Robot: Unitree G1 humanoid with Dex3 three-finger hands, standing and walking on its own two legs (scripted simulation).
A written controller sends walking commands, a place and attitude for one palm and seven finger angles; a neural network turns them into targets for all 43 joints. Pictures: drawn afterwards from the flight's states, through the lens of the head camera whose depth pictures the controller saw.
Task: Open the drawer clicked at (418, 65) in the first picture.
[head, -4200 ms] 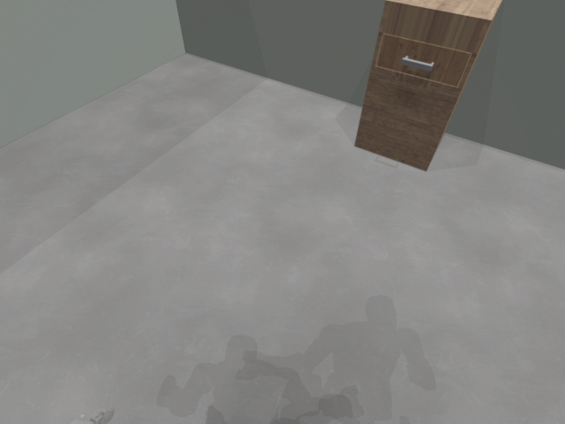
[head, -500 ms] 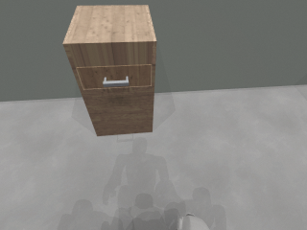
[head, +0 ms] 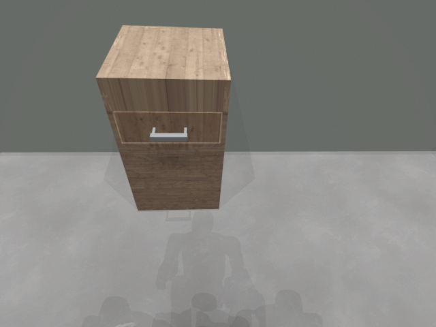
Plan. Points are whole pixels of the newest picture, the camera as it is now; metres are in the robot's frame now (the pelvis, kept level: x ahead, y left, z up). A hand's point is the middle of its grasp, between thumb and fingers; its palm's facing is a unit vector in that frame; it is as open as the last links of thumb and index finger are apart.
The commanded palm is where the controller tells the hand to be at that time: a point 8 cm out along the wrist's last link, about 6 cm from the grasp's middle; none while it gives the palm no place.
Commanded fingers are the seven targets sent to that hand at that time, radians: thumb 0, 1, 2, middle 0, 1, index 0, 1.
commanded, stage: take the last steps up to it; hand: left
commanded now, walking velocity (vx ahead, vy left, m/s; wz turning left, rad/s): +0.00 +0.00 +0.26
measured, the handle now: (169, 133) +0.80 +0.21 -0.19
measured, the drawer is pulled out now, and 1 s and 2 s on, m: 0.00 0.00 0.00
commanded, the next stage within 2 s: come to a stop and stand still in 1.04 s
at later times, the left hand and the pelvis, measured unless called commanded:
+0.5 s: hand out of the picture -0.02 +0.15 -0.15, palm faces +0.18 -0.97 -0.17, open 7.4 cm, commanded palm none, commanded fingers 0.00 0.90 0.90 -0.20 -0.30 -0.20 -0.30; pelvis +0.05 -0.01 +0.02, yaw +5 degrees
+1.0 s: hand (107, 283) +0.24 +0.26 -0.15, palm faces +0.10 -0.98 -0.19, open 7.4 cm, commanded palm none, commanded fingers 0.00 0.90 0.90 -0.20 -0.30 -0.20 -0.30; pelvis +0.19 +0.06 +0.02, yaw +3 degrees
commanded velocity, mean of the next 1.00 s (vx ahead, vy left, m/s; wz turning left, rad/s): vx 0.26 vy -0.04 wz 0.03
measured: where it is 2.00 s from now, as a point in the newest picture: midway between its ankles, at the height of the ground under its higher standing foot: outside the picture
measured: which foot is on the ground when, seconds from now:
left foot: down 0.00-0.32, up 0.34-0.68, down 0.70-1.00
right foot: down 0.00-0.02, up 0.04-0.28, down 0.30-0.70, up 0.72-1.00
